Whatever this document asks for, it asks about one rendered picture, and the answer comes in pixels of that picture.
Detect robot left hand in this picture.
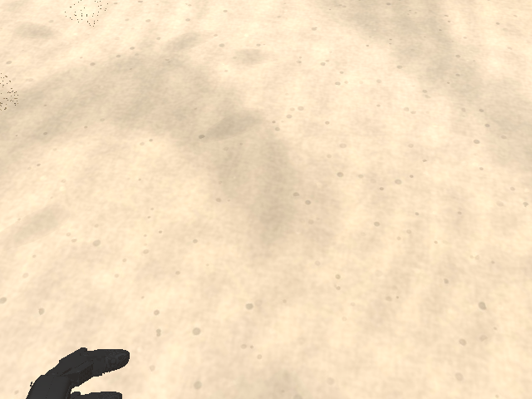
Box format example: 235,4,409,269
26,347,130,399

